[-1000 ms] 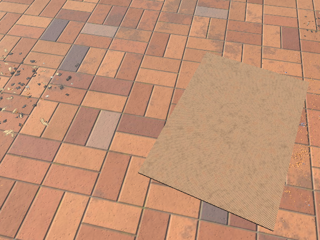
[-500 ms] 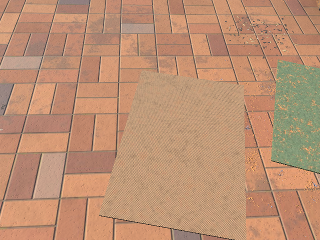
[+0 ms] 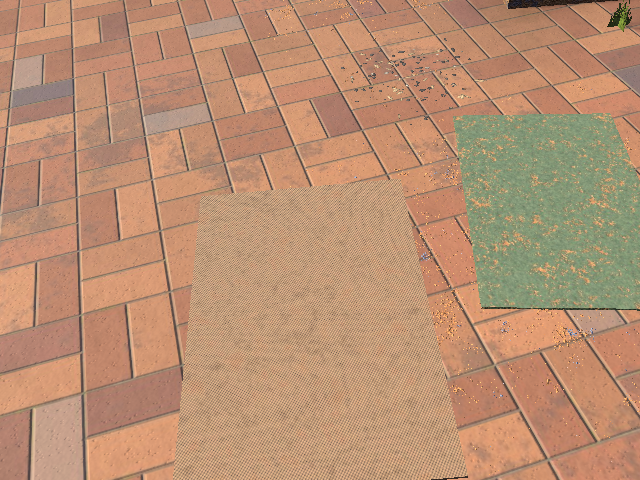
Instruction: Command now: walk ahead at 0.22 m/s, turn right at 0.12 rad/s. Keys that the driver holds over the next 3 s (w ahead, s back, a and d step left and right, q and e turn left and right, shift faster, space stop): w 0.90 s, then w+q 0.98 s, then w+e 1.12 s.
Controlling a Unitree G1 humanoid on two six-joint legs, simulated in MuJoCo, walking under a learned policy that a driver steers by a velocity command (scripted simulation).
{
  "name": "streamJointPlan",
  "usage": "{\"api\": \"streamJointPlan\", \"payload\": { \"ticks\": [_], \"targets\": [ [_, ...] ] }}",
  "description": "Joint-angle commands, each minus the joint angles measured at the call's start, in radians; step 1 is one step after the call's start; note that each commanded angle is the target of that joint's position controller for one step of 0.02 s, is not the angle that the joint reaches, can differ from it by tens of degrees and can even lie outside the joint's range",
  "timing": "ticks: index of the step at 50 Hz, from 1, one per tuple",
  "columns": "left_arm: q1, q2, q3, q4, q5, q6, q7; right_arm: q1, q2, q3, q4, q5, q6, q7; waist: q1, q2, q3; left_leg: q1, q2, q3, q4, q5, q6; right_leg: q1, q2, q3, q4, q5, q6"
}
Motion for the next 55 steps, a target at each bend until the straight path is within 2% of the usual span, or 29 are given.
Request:
{"api": "streamJointPlan", "payload": {
  "ticks": [1, 3, 5, 12, 14, 16, 17, 18, 19, 20, 21, 22, 23, 24, 28, 33, 37, 40, 41, 42, 43, 44, 45, 46, 47, 48, 50, 52, 55],
  "targets": [
    [0.044, 0.159, 0.038, -0.010, -0.006, -0.030, 0.013, -0.027, -0.117, -0.038, -0.045, -0.014, -0.028, 0.019, 0.037, -0.195, 0.068, -0.230, 0.015, -0.025, 0.097, 0.068, -0.004, 0.097, -0.227, 0.294, -0.304, -0.262, -0.128],
    [0.079, 0.166, 0.042, 0.012, -0.012, -0.053, 0.010, -0.046, -0.091, -0.036, -0.040, -0.011, -0.041, 0.026, 0.043, -0.156, 0.048, -0.250, 0.018, -0.019, 0.093, 0.107, -0.012, 0.135, -0.230, 0.272, -0.301, -0.207, -0.141],
    [0.104, 0.169, 0.046, 0.031, -0.013, -0.069, 0.009, -0.086, -0.077, -0.033, -0.048, -0.007, -0.049, 0.028, 0.056, -0.160, 0.055, -0.268, 0.026, -0.014, 0.050, 0.129, -0.023, 0.140, -0.237, 0.266, -0.311, -0.200, -0.155],
    [0.171, 0.188, 0.062, 0.080, -0.006, -0.092, 0.004, -0.182, -0.055, -0.023, -0.075, -0.001, -0.067, 0.027, 0.085, -0.152, 0.078, -0.177, 0.032, 0.001, -0.155, 0.136, -0.009, 0.068, -0.268, 0.249, -0.288, -0.178, -0.180],
    [0.164, 0.197, 0.066, 0.085, -0.006, -0.097, 0.000, -0.177, -0.058, -0.023, -0.080, 0.003, -0.073, 0.023, 0.072, -0.147, 0.083, -0.090, 0.023, 0.010, -0.207, 0.137, 0.011, 0.016, -0.271, 0.242, -0.266, -0.164, -0.171],
    [0.129, 0.206, 0.069, 0.086, -0.012, -0.097, -0.002, -0.089, -0.053, -0.025, -0.056, 0.003, -0.082, 0.016, 0.010, -0.120, 0.076, 0.100, -0.001, 0.035, -0.306, 0.187, 0.033, -0.084, -0.255, 0.208, -0.197, -0.110, -0.144],
    [0.129, 0.192, 0.064, 0.089, -0.011, -0.099, -0.002, 0.001, -0.067, -0.032, -0.022, 0.000, -0.091, 0.007, -0.029, -0.083, 0.051, 0.250, -0.026, 0.038, -0.350, 0.176, 0.038, -0.151, -0.219, 0.175, -0.105, -0.046, -0.124],
    [0.122, 0.151, 0.050, 0.082, -0.005, -0.105, -0.004, 0.139, -0.117, -0.050, 0.019, -0.005, -0.105, -0.008, -0.089, 0.012, -0.018, 0.436, 0.045, -0.070, -0.413, 0.096, 0.059, -0.236, -0.147, 0.098, 0.111, 0.028, -0.091],
    [0.109, 0.056, 0.023, 0.034, -0.020, -0.113, -0.010, 0.263, -0.247, -0.078, 0.033, -0.015, -0.113, -0.016, -0.125, 0.267, -0.100, 0.590, 0.316, -0.497, -0.599, -0.225, 0.148, -0.445, 0.000, -0.051, 0.467, -0.148, -0.031],
    [0.108, 0.140, 0.045, 0.039, 0.006, -0.106, -0.005, 0.255, -0.234, -0.075, 0.047, -0.001, -0.107, -0.009, -0.085, 0.187, -0.049, 0.498, 0.390, -0.720, -0.678, -0.340, 0.199, -0.548, 0.023, 0.006, 0.650, -0.281, -0.040],
    [0.115, 0.156, 0.053, 0.051, 0.011, -0.103, -0.012, 0.150, -0.171, -0.057, 0.021, 0.006, -0.104, -0.002, -0.024, 0.072, 0.031, 0.411, 0.358, -0.619, -0.660, -0.333, 0.200, -0.564, -0.047, 0.052, 0.719, -0.201, -0.057],
    [0.111, 0.144, 0.049, 0.063, 0.006, -0.104, -0.024, 0.072, -0.115, -0.044, 0.002, 0.008, -0.109, 0.005, 0.006, 0.026, 0.062, 0.342, 0.305, -0.511, -0.665, -0.214, 0.184, -0.541, -0.083, 0.049, 0.712, -0.115, -0.055],
    [0.107, 0.128, 0.048, 0.069, 0.003, -0.102, -0.031, 0.039, -0.087, -0.034, -0.003, 0.009, -0.115, 0.005, 0.026, 0.024, 0.064, 0.312, 0.258, -0.412, -0.680, -0.088, 0.163, -0.515, -0.108, 0.034, 0.683, -0.062, -0.045],
    [0.106, 0.122, 0.045, 0.076, 0.011, -0.095, -0.035, 0.036, -0.067, -0.027, 0.003, 0.011, -0.124, 0.002, 0.033, 0.038, 0.057, 0.302, 0.223, -0.339, -0.687, 0.040, 0.150, -0.494, -0.122, 0.019, 0.666, -0.023, -0.029],
    [0.030, 0.095, 0.037, 0.062, 0.016, -0.076, -0.044, 0.127, -0.059, -0.022, 0.065, 0.022, -0.144, 0.001, 0.030, 0.029, 0.042, 0.338, 0.180, -0.188, -0.677, 0.446, 0.165, -0.542, -0.132, -0.036, 0.658, 0.071, 0.016],
    [-0.178, 0.059, 0.018, -0.008, 0.012, -0.073, -0.047, 0.189, -0.043, -0.012, 0.119, 0.021, -0.143, -0.003, -0.003, 0.026, 0.081, 0.335, 0.141, -0.094, -0.679, 0.630, 0.168, -0.561, -0.116, -0.092, 0.424, 0.182, 0.047],
    [-0.275, 0.055, 0.009, -0.041, 0.003, -0.077, -0.043, 0.224, -0.060, -0.013, 0.156, 0.017, -0.144, -0.012, -0.018, 0.034, 0.096, 0.372, 0.169, -0.080, -0.678, 0.711, 0.165, -0.462, -0.080, -0.118, 0.228, 0.230, 0.015],
    [-0.225, 0.081, 0.020, -0.032, 0.003, -0.084, -0.030, 0.195, -0.074, -0.015, 0.172, 0.013, -0.140, -0.021, 0.027, 0.037, 0.067, 0.447, 0.198, -0.065, -0.581, 0.955, 0.148, -0.354, -0.042, -0.119, 0.169, 0.163, -0.037],
    [-0.146, 0.098, 0.029, -0.007, 0.003, -0.089, -0.022, 0.180, -0.084, -0.018, 0.174, 0.009, -0.137, -0.024, 0.061, 0.046, 0.021, 0.466, 0.197, -0.056, -0.483, 1.085, 0.135, -0.266, -0.015, -0.122, 0.159, 0.119, -0.056],
    [-0.012, 0.118, 0.041, 0.038, 0.004, -0.096, -0.013, 0.169, -0.091, -0.020, 0.176, 0.007, -0.131, -0.023, 0.116, 0.036, -0.052, 0.460, 0.178, -0.040, -0.321, 1.137, 0.121, -0.121, 0.015, -0.131, 0.115, 0.107, -0.079],
    [0.148, 0.151, 0.057, 0.088, 0.018, -0.105, -0.002, 0.167, -0.087, -0.017, 0.173, 0.011, -0.127, -0.022, 0.179, 0.012, -0.139, 0.338, 0.143, -0.015, -0.104, 0.989, 0.106, 0.109, -0.030, -0.086, 0.081, 0.116, -0.109],
    [0.281, 0.247, 0.083, 0.104, 0.044, -0.107, 0.011, 0.216, -0.015, 0.002, 0.138, 0.029, -0.128, -0.015, 0.182, -0.139, -0.275, 0.075, 0.056, 0.035, 0.243, 0.562, 0.081, 0.379, -0.304, 0.253, 0.066, -0.030, -0.179],
    [0.265, 0.263, 0.092, 0.108, 0.019, -0.094, 0.003, 0.292, 0.007, -0.003, 0.150, 0.043, -0.127, -0.010, 0.131, -0.286, -0.367, -0.177, -0.117, -0.032, 0.528, -0.108, 0.063, 0.492, -0.471, 0.701, -0.091, -0.064, -0.291],
    [0.144, 0.214, 0.085, 0.089, -0.009, -0.090, -0.004, 0.205, -0.068, -0.021, 0.140, 0.023, -0.121, -0.017, 0.099, -0.130, -0.210, -0.263, -0.037, -0.116, 0.558, -0.033, 0.082, 0.360, -0.425, 0.577, -0.120, -0.125, -0.252],
    [0.055, 0.145, 0.067, 0.073, -0.013, -0.096, -0.006, 0.136, -0.055, -0.019, 0.125, 0.022, -0.127, -0.012, 0.077, -0.084, -0.083, -0.257, 0.005, -0.110, 0.508, 0.054, 0.086, 0.199, -0.391, 0.428, -0.158, -0.098, -0.225],
    [0.020, 0.099, 0.055, 0.077, -0.006, -0.106, -0.006, 0.116, -0.029, -0.016, 0.127, 0.024, -0.125, -0.009, 0.047, -0.057, -0.013, -0.215, 0.041, -0.105, 0.442, 0.099, 0.088, 0.079, -0.346, 0.320, -0.203, -0.027, -0.184],
    [0.024, 0.064, 0.043, 0.103, -0.005, -0.125, 0.001, 0.140, -0.001, -0.014, 0.143, -0.002, -0.096, 0.004, 0.003, -0.089, 0.018, -0.125, 0.067, -0.108, 0.371, 0.134, 0.072, -0.038, -0.287, 0.175, -0.245, 0.075, -0.129],
    [0.067, 0.075, 0.046, 0.126, -0.009, -0.147, 0.001, 0.129, 0.013, -0.016, 0.140, -0.003, -0.076, 0.015, -0.007, -0.089, 0.021, -0.134, 0.069, -0.099, 0.351, 0.166, 0.062, -0.049, -0.276, 0.103, -0.271, 0.148, -0.121],
    [0.110, 0.092, 0.050, 0.144, -0.009, -0.157, 0.003, 0.015, 0.009, -0.019, 0.103, 0.002, -0.064, 0.024, 0.004, -0.085, 0.058, -0.258, 0.086, -0.088, 0.286, 0.275, 0.047, -0.012, -0.260, 0.004, -0.304, 0.198, -0.099]
  ]
}}
Next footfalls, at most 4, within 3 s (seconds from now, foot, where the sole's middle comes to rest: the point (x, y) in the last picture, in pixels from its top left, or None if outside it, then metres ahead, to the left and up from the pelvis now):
0.36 left None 0.18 0.13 -0.78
0.86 right None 0.52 -0.04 -0.78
1.44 left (287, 372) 0.78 0.14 -0.78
1.94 right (295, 256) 1.14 0.12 -0.78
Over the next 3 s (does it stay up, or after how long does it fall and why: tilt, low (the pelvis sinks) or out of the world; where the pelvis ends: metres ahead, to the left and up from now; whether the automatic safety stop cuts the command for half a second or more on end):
stays up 1.42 0.30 -0.03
